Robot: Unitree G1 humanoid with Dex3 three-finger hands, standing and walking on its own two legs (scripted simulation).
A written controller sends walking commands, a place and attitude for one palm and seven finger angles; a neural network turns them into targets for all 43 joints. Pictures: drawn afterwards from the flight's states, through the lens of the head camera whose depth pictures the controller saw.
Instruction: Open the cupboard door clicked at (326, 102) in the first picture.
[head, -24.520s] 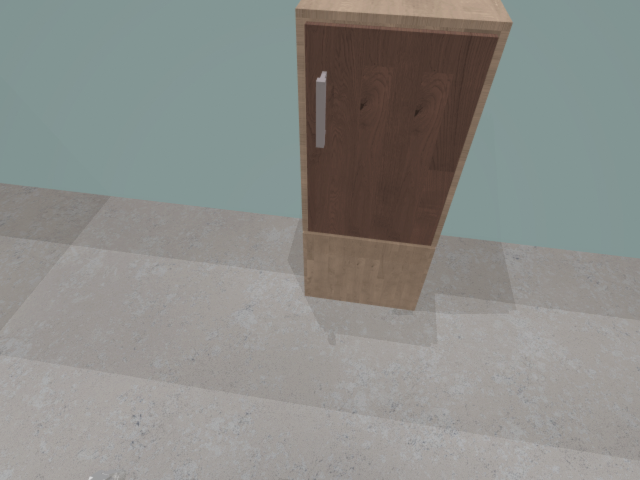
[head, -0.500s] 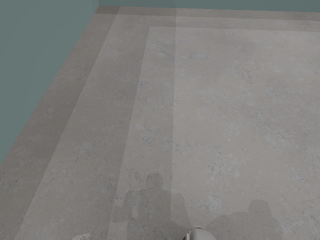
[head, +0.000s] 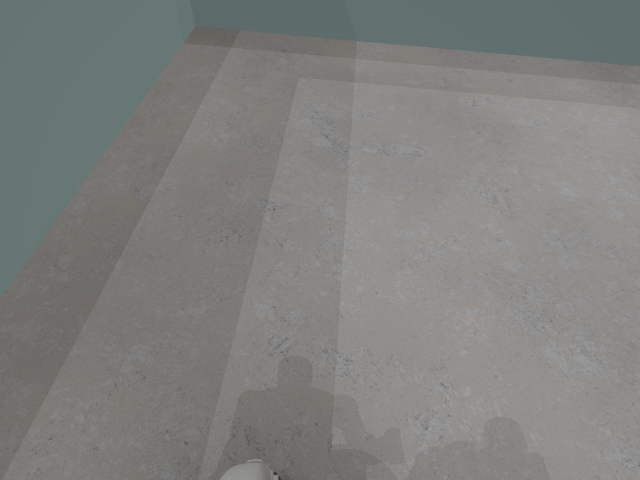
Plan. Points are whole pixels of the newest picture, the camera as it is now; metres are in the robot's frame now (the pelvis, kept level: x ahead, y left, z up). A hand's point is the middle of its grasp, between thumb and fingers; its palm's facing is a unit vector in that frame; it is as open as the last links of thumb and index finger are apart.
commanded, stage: turn to face it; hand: left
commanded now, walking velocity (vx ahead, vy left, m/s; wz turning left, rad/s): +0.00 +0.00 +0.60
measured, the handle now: out of the picture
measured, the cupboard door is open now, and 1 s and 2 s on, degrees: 46 46 46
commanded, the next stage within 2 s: none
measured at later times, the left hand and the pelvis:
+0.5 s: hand out of the picture +0.14 +0.16 -0.14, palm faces +0.31 -0.92 -0.25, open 7.3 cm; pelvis +0.11 -0.04 +0.02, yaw +18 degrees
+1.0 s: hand out of the picture +0.14 +0.19 -0.14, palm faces +0.56 -0.77 -0.30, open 7.3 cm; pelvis +0.17 -0.06 +0.01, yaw +35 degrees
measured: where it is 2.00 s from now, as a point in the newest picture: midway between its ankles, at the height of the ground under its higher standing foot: outside the picture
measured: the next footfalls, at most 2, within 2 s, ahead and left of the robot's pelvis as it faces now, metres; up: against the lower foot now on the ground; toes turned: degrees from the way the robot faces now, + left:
right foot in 0.32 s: +0.16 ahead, -0.14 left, +0.00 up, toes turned +5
left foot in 0.66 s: +0.15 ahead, +0.10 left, +0.00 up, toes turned +31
